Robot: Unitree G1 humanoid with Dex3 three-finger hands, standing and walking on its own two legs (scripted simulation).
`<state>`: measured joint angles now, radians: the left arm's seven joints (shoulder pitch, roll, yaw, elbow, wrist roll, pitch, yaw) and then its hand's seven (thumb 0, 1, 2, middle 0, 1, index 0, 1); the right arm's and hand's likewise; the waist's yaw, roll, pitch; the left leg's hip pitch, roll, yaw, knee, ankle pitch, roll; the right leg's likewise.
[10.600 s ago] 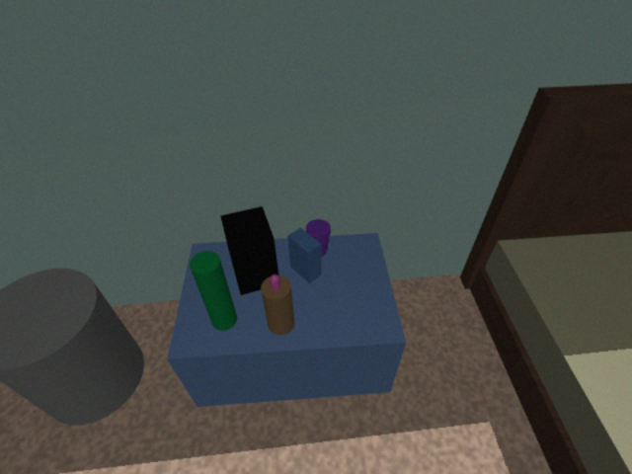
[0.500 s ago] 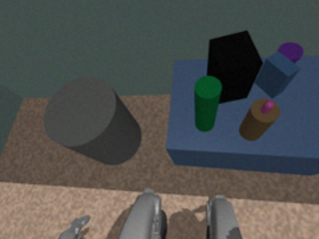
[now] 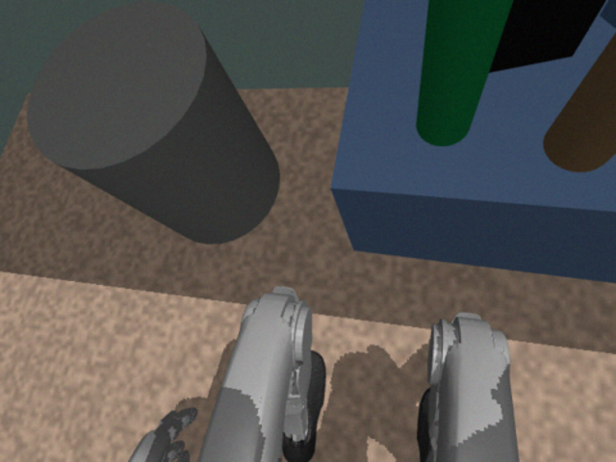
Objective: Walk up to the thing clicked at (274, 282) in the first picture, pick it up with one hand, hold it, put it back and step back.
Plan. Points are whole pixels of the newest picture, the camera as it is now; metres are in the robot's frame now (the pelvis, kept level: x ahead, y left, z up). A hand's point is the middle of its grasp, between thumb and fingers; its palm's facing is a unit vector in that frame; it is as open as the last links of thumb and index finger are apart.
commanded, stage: close in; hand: right
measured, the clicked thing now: out of the picture +0.53 -0.26 +0.04
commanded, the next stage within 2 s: rest palm in 0.46 s
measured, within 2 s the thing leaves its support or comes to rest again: leaves its support in 1.96 s
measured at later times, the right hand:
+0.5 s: hand out of the picture +0.51 -0.28 +0.01, palm faces +0.26 +0.97 -0.01, open 17.3 cm
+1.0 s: hand (615, 114) +0.52 -0.27 +0.00, palm faces +0.26 +0.97 -0.01, open 15.6 cm
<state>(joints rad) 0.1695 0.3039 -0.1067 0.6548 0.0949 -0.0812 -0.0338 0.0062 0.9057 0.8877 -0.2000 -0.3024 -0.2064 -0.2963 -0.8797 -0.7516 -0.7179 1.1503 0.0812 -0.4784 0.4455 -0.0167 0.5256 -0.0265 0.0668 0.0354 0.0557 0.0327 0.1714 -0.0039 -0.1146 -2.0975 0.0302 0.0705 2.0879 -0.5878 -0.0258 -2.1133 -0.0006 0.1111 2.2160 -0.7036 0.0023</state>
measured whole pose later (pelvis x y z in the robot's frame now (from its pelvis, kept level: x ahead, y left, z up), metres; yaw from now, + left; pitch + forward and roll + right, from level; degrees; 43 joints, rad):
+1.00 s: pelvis +0.01 +0.01 +0.00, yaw -3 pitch +36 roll +4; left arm 0.17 0.31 -0.04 0.63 0.08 0.02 -0.05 0.00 0.87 0.91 -0.21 -0.30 -0.20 -0.31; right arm -0.92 -0.53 -0.55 1.07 0.05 -0.49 0.19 -0.01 0.38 -0.16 0.31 0.21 0.29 0.21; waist 0.16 -0.02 -0.13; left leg -2.13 0.05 0.04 2.13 -0.63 -0.02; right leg -2.13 0.02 0.08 2.22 -0.72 0.01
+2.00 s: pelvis +0.01 +0.00 +0.03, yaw -3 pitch +36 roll +4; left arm 0.17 0.28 -0.01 0.65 0.06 0.03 -0.02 0.00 0.88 0.91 -0.21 -0.30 -0.20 -0.31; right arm -0.77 -0.46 -0.52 0.87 0.03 -0.39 0.10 -0.01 0.48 -1.09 0.70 1.05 0.71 1.07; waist 0.16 -0.02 -0.13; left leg -2.01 0.05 0.03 2.02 -0.63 -0.02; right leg -2.01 0.01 0.07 2.10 -0.72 0.00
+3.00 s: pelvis +0.03 +0.00 +0.12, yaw -3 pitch +35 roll +4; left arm 0.19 0.26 -0.01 0.66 0.06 -0.01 0.00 0.01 0.90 0.90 -0.20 -0.30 -0.20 -0.30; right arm -0.76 -0.45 -0.49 0.92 0.06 -0.41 0.08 -0.01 0.49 -1.11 0.68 1.07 0.69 1.10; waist 0.16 -0.02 -0.16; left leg -1.76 0.02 0.04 1.75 -0.60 -0.01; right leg -1.75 -0.02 0.06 1.83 -0.69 0.01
